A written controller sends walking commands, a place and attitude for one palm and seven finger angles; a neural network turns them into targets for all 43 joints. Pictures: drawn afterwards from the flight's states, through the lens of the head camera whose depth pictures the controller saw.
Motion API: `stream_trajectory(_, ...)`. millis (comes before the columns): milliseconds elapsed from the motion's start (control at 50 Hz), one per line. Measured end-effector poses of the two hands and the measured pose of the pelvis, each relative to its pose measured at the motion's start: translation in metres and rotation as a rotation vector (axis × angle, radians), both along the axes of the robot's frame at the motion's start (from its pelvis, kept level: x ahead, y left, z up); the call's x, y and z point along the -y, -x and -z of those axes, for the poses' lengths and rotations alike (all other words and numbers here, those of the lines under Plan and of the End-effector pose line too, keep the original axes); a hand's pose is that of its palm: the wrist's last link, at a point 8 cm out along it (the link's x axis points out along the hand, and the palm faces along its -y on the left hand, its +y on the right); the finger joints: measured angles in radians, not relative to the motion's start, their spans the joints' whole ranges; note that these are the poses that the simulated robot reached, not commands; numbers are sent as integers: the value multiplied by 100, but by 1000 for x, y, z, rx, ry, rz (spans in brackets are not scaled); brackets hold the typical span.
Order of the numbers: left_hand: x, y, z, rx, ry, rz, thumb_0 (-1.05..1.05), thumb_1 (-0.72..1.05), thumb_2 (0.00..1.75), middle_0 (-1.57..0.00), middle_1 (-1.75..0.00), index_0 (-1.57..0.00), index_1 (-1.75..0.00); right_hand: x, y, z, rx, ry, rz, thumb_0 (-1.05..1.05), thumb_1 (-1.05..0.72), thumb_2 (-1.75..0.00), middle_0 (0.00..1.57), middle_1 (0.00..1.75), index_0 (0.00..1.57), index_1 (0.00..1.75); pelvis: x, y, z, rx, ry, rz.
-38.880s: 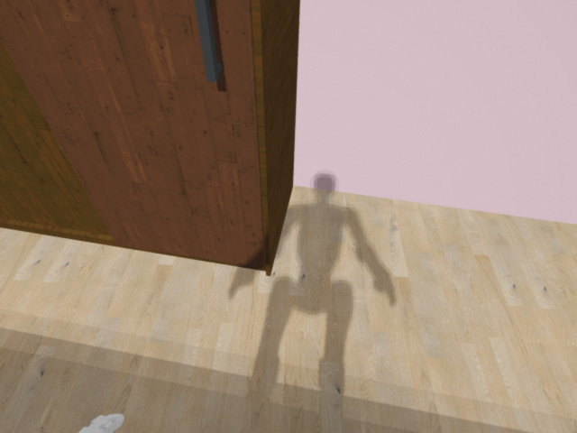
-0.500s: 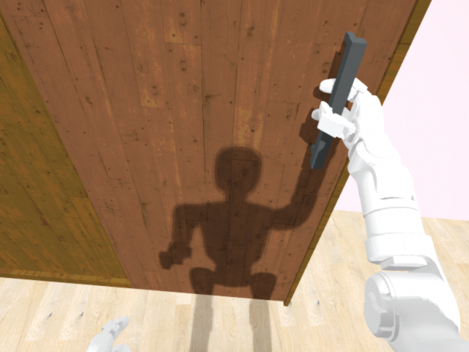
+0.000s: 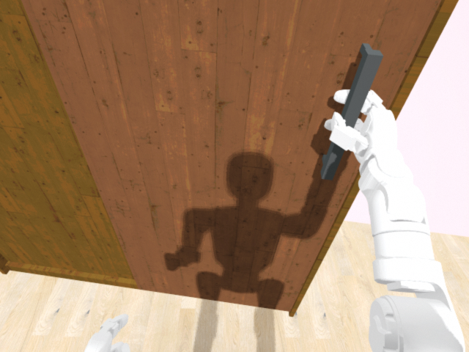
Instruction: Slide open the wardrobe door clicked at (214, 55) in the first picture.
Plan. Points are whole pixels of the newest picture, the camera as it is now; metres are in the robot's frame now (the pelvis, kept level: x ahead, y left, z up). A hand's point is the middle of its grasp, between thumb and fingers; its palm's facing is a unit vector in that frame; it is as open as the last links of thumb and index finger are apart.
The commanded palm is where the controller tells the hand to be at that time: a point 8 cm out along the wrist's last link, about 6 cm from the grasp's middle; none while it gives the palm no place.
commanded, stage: grip the handle and tug to test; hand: right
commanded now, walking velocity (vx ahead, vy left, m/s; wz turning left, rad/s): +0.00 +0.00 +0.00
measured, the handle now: (344, 118) +0.47 -0.15 +0.21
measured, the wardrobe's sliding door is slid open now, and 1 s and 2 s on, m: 0.00 0.00 0.01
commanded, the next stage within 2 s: tug the door sideways, standing still in 0.06 s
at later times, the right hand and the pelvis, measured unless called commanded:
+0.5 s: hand (335, 129) +0.42 -0.12 +0.22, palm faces +0.12 +0.99 -0.01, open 5.8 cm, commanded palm +0.40 -0.13 +0.22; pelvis +0.02 +0.00 +0.00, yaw -3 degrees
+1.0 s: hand (333, 130) +0.41 -0.12 +0.22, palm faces +0.14 +0.99 -0.04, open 5.9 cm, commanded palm +0.39 -0.11 +0.22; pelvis -0.01 +0.00 +0.00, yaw -4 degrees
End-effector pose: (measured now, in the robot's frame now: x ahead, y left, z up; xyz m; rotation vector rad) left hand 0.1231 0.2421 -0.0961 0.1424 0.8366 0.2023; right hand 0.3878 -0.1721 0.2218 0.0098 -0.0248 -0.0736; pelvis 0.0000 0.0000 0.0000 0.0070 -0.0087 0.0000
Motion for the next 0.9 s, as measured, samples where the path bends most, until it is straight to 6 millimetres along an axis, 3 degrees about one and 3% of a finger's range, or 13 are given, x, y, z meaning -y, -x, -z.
stream_trajectory(300,10,-73,-13,54,-12,78,1,91,90,-20,-30,-20,-30,2,-1,-1,-15,-1,-19,0,-74,-80,30,136,30,134,-1,-28,1,-12,3,16)
stream_trajectory(440,17,-86,-10,54,-8,132,1,91,90,-20,-30,-20,-30,-1,-1,-3,-35,7,32,1,-72,-83,33,136,34,136,-4,-24,2,-12,4,48)
stream_trajectory(560,23,-74,-2,32,13,147,1,91,90,-20,-30,-20,-30,-4,0,-3,-33,28,62,0,-73,-84,33,137,31,138,-6,-15,3,-6,7,61)
stream_trajectory(900,15,1,19,-92,5,114,1,91,90,-20,-30,-20,-30,-7,2,-3,-29,54,71,-1,-78,-81,29,137,24,140,-3,11,4,-1,-5,75)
